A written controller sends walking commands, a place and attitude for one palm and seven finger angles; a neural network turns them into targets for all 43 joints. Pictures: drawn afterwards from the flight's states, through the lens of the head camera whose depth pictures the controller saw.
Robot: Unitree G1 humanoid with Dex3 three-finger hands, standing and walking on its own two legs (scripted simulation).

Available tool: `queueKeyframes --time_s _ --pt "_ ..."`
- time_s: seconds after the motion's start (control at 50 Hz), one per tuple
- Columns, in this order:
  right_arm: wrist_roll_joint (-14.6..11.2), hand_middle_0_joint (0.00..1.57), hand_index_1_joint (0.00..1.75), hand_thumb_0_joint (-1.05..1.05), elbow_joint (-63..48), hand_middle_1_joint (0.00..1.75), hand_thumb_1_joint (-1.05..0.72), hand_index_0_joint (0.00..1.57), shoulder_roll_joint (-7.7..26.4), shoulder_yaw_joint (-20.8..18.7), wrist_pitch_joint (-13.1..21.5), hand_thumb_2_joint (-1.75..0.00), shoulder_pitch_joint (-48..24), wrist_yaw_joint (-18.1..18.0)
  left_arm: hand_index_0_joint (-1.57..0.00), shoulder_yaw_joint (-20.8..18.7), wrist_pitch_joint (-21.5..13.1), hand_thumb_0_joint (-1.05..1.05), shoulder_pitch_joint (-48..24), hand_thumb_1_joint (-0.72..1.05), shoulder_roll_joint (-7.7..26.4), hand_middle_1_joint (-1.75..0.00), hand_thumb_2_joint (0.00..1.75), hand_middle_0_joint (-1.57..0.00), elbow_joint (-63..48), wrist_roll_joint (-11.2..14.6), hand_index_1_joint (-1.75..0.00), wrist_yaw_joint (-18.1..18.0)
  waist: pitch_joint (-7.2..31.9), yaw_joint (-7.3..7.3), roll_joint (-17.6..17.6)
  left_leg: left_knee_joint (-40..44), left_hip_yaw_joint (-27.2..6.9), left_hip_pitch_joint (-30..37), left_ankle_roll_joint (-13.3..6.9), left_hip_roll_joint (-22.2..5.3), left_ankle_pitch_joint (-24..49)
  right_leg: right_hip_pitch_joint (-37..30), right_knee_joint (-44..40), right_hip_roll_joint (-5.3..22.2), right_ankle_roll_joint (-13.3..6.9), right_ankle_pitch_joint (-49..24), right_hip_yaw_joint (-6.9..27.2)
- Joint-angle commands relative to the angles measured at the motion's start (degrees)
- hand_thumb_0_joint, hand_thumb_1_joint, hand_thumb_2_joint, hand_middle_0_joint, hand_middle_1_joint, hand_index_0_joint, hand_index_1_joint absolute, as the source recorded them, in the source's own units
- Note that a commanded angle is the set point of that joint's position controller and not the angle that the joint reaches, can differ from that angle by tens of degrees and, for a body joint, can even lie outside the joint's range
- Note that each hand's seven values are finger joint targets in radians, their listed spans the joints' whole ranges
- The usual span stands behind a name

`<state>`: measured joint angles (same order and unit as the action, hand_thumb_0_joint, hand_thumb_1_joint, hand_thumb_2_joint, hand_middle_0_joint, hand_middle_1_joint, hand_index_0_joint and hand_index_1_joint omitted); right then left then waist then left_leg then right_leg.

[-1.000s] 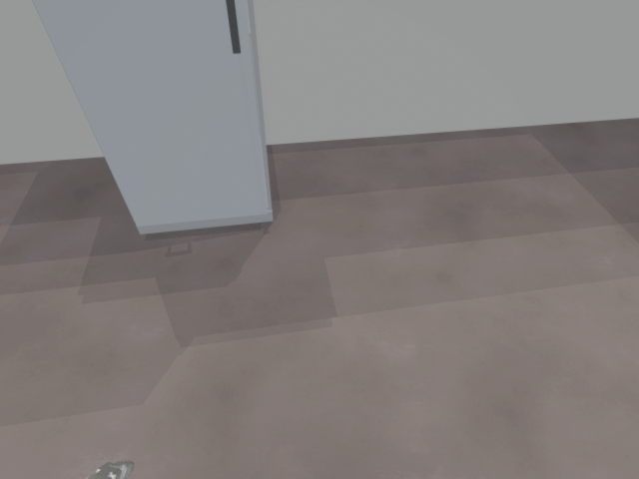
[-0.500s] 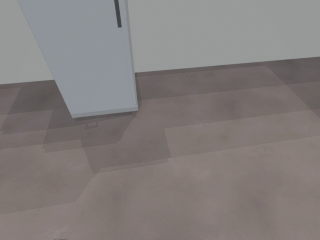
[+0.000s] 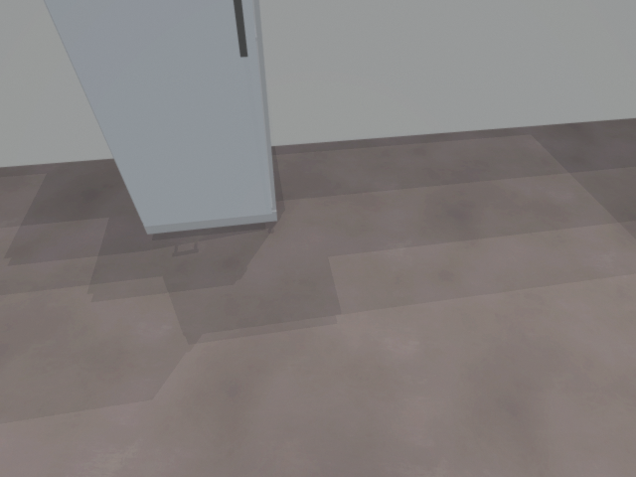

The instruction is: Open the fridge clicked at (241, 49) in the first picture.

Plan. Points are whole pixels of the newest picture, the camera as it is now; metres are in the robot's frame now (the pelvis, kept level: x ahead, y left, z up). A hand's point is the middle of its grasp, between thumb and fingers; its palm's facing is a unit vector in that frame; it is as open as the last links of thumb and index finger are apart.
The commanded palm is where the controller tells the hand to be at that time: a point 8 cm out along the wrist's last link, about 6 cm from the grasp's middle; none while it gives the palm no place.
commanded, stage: look at it before walking up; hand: right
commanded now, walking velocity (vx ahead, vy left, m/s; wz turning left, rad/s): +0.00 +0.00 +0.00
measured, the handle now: (238, 9) +1.22 +0.30 +0.13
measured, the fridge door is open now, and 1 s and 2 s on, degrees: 0 0 0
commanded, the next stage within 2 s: walk to a spot facing it in 0.44 s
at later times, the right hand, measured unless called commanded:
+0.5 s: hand out of the picture +0.08 -0.25 -0.16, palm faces -0.03 +0.94 -0.33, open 7.4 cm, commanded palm none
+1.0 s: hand out of the picture +0.05 -0.17 -0.17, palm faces -0.11 +0.97 -0.24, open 7.4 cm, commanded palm none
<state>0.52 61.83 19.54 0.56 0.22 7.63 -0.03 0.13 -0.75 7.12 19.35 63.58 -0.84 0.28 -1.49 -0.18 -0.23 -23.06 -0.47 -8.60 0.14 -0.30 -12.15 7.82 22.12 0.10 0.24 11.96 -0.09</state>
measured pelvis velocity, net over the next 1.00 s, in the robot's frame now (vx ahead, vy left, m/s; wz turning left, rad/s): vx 0.01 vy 0.02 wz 0.19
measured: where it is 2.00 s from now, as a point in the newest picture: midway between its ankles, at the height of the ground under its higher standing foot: (299, 458)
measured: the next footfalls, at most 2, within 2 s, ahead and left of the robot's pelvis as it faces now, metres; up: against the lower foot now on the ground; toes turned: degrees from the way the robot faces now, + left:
right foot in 1.34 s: +0.25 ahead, -0.09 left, +0.00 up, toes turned +17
left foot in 1.90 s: +0.36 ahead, +0.22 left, +0.00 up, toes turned +50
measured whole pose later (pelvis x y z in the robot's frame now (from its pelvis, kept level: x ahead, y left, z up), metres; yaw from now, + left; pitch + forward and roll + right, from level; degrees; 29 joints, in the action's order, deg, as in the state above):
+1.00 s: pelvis +0.01 +0.02 -0.02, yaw +11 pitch -1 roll +0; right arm 1.2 55.3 10.8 -1.6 0.1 20.2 0.5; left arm -2.2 2.2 11.4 14.1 57.5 -1.5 0.8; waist -2.3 2.6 2.1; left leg -33.7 0.2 -13.8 -3.9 3.4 -18.8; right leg 25.1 61.0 3.7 1.9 24.0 -2.1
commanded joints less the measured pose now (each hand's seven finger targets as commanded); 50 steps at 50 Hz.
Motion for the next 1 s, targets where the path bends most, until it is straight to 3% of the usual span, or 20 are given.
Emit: queueKeyframes --time_s 0.0,0.42,0.54,0.56,0.6,0.62,0.7,0.72,0.74,0.76,0.78,0.8,0.82,0.84,0.86,0.88,0.9,0.92,0.94,0.98 --pt "0.15 0.2 0.3 0.0 -3.72 0.3 -0.9 0.2 11.95 -2.52 1.39 -0.9 -2.56 -0.54 -0.2 -2.25 -1.11 0.0 -3.19 0.9 11.77 -0.3 0.9 -0.2 -3.77 0.27 -0.3 -0.81 1.92 0.27 -0.56 5.39 -6.44 -1.13 -2.02 -6.77 2.62 0.82 -4.03 6.22 -1.75 -4.7 5.7" --pt "0.1 0.2 0.3 0.0 -3.19 0.3 -0.9 0.2 11.83 -2.4 1.48 -0.9 -1.92 -0.64 -0.2 -2.23 -1.31 0.0 -3.47 0.9 11.99 -0.3 0.9 -0.2 -3.39 0.43 -0.3 -0.96 3.66 0.29 -0.04 4.45 -5.62 0.87 -1.85 -6.75 8.81 -1.19 -4.33 6.8 -1.77 -8.95 5.7" --pt "0.13 0.2 0.3 0.0 -3.3 0.3 -0.9 0.2 12.05 -2.49 1.32 -0.9 -2.34 -0.57 -0.2 -2.25 -1.27 0.0 -3.75 0.9 12.25 -0.3 0.9 -0.2 -3.47 0.39 -0.3 -1.08 2.49 0.27 0.12 4.6 -5.94 0.07 -1.89 -6.46 9.39 -1.46 -4.47 7.0 -1.62 -8.83 5.14" --pt "0.16 0.2 0.3 0.0 -3.6 0.3 -0.9 0.2 11.53 -2.58 1.01 -0.9 -2.14 -0.53 -0.2 -2.36 -1.21 0.0 -3.2 0.9 11.78 -0.3 0.9 -0.2 -3.57 0.33 -0.3 -1.23 2.8 0.2 0.42 3.85 -6.23 -0.44 -1.95 -6.36 10.91 -2.02 -3.47 7.23 -1.56 -9.51 4.49" --pt "0.14 0.2 0.3 0.0 -3.79 0.3 -0.9 0.2 6.83 -2.06 -0.36 -0.9 0.19 -0.77 -0.2 -1.73 -0.38 0.0 -0.42 0.9 6.56 -0.3 0.9 -0.2 -3.82 0.22 -0.3 -1.45 2.81 -0.08 0.13 1.31 -6.75 -2.45 -1.42 -6.02 13.11 -1.98 -1.04 7.46 -0.81 -9.71 2.41" --pt "0.18 0.2 0.3 0.0 -4.22 0.3 -0.9 0.2 5.52 -1.92 -1.01 -0.9 1.44 -0.83 -0.2 -1.65 0.05 0.0 0.68 0.9 5.27 -0.3 0.9 -0.2 -4.16 0.2 -0.3 -1.62 2.9 -0.13 0.0 -0.29 -6.89 -3.66 -1.18 -5.67 14.27 -2.09 -0.03 7.75 -0.61 -10.2 1.58" --pt "0.51 0.2 0.3 0.0 -7.62 0.3 -0.9 0.2 5.02 -3.0 -2.21 -0.9 2.9 -0.41 -0.2 -3.38 0.96 0.0 1.7 0.9 6.78 -0.3 0.9 -0.2 -7.54 0.08 -0.3 -2.16 2.3 -0.15 2.9 -8.38 -5.83 -9.45 -0.78 -2.63 12.7 -1.41 1.16 11.2 -2.38 -9.52 2.15" --pt "0.55 0.2 0.3 0.0 -8.43 0.3 -0.9 0.2 4.58 -3.19 -2.38 -0.9 3.28 -0.22 -0.2 -3.84 1.08 0.0 1.34 0.9 7.12 -0.3 0.9 -0.2 -8.38 0.02 -0.3 -2.22 2.07 -0.02 4.31 -11.35 -5.1 -11.02 -0.47 -1.55 10.26 -1.01 0.87 12.65 -3.31 -9.1 2.91" --pt "0.59 0.2 0.3 0.0 -8.99 0.3 -0.9 0.2 3.87 -3.39 -2.52 -0.9 4.18 0.09 -0.2 -4.1 1.03 0.0 1.48 0.9 7.63 -0.3 0.9 -0.2 -9.02 -0.05 -0.3 -2.14 2.84 0.07 6.93 -15.77 -3.41 -11.51 -0.17 -0.21 2.42 -0.38 -0.45 15.17 -4.9 -6.0 4.41" --pt "0.7 0.2 0.3 0.0 -9.49 0.3 -0.9 0.2 3.0 -3.56 -2.7 -0.9 5.13 0.47 -0.2 -4.45 0.92 0.0 1.23 0.9 8.02 -0.3 0.9 -0.2 -9.59 -0.12 -0.3 -1.9 2.35 0.48 9.73 -21.08 -0.93 -12.03 0.27 0.96 -10.19 1.39 -2.81 18.29 -7.1 -0.84 6.38" --pt "0.79 0.2 0.3 0.0 -10.0 0.3 -0.9 0.2 2.41 -3.88 -2.81 -0.9 5.62 0.85 -0.2 -4.54 0.76 0.0 0.66 0.9 8.32 -0.3 0.9 -0.2 -10.38 -0.14 -0.3 -1.67 2.31 0.84 10.34 -24.45 0.28 -11.33 0.43 0.15 -16.03 3.63 -4.62 20.74 -8.95 5.35 8.07" --pt "0.89 0.2 0.3 0.0 -10.55 0.3 -0.9 0.2 1.9 -4.32 -2.73 -0.9 6.14 1.3 -0.2 -4.71 0.65 0.0 -0.61 0.9 8.18 -0.3 0.9 -0.2 -11.06 -0.34 -0.3 -1.57 0.85 1.64 9.64 -23.0 0.08 -9.19 0.22 -1.25 -17.11 7.16 -4.38 21.16 -8.92 10.24 7.49" --pt "1.03 0.2 0.3 0.0 -10.09 0.3 -0.9 0.2 1.45 -4.68 -2.46 -0.9 9.02 1.73 -0.2 -4.76 0.71 0.0 -2.45 0.9 8.04 -0.3 0.9 -0.2 -11.76 -0.51 -0.3 -1.41 -0.36 3.77 8.49 -18.48 0.67 -3.81 -0.05 -1.4 -14.66 12.14 -0.77 19.64 -7.05 14.58 4.66" --pt "1.28 0.2 0.3 0.0 -8.48 0.3 -0.9 0.2 1.25 -5.0 -1.88 -0.9 14.95 1.81 -0.2 -4.55 0.99 0.0 -3.77 0.9 6.98 -0.3 0.9 -0.2 -12.12 -0.56 -0.3 -1.16 -0.52 6.52 3.63 -10.35 0.93 2.74 -0.61 -0.28 -11.18 17.27 8.74 15.35 -4.06 18.73 0.27" --pt "1.85 0.2 0.3 0.0 -7.65 0.3 -0.9 0.2 6.05 -5.89 -0.67 -0.9 18.93 1.15 -0.2 -3.87 1.4 0.0 -3.03 0.9 2.41 -0.3 0.9 -0.2 -13.62 0.0 -0.3 -0.75 -2.04 7.36 -15.15 4.8 -19.29 6.7 -5.0 -10.45 -21.1 28.64 29.29 5.82 1.21 25.79 -7.79" --pt "1.01 0.2 0.3 0.0 -7.89 0.3 -0.9 0.2 9.38 -6.21 0.05 -0.9 21.67 0.08 -0.2 -3.28 0.91 0.0 -6.56 0.9 1.28 -0.3 0.9 -0.2 -16.61 -0.19 -0.3 -0.35 -4.53 8.39 -22.09 16.13 -40.5 2.68 -10.44 -20.38 -21.41 36.56 41.31 1.65 2.18 25.36 -4.83" --pt "0.62 0.2 0.3 0.0 -8.5 0.3 -0.9 0.2 8.32 -6.28 0.61 -0.9 20.28 -0.59 -0.2 -3.78 0.38 0.0 -8.41 0.9 3.06 -0.3 0.9 -0.2 -16.89 -0.2 -0.3 -0.31 -6.6 7.41 -13.63 17.66 -42.0 -1.0 -12.54 -19.45 -24.19 35.45 44.41 3.82 1.41 18.59 1.49" --pt "0.69 0.2 0.3 0.0 -9.37 0.3 -0.9 0.2 6.74 -5.88 0.98 -0.9 16.74 -0.5 -0.2 -4.15 -0.08 0.0 -6.81 0.9 2.53 -0.3 0.9 -0.2 -16.13 -0.19 -0.3 0.03 -7.03 4.61 -7.27 16.14 -37.64 -2.49 -12.94 -17.87 -25.11 34.69 44.78 5.27 1.43 13.5 2.37" --pt "0.77 0.2 0.3 0.0 -10.11 0.3 -0.9 0.2 5.03 -5.52 1.47 -0.9 13.71 -0.37 -0.2 -4.35 -0.28 0.0 -4.05 0.9 2.17 -0.3 0.9 -0.2 -14.98 -0.45 -0.3 0.29 -5.6 2.41 -4.34 14.62 -31.87 -2.71 -12.36 -15.91 -21.82 32.66 43.41 6.1 1.91 9.4 1.97" --pt "0.64 0.2 0.3 0.0 -10.23 0.3 -0.9 0.2 3.09 -5.37 2.37 -0.9 12.84 -0.16 -0.2 -4.5 -0.35 0.0 -0.87 0.9 0.4 -0.3 0.9 -0.2 -13.38 -0.61 -0.3 0.58 -2.97 0.93 -4.05 12.97 -23.6 -2.28 -10.82 -12.07 -11.8 28.97 40.91 6.05 2.77 4.03 0.43"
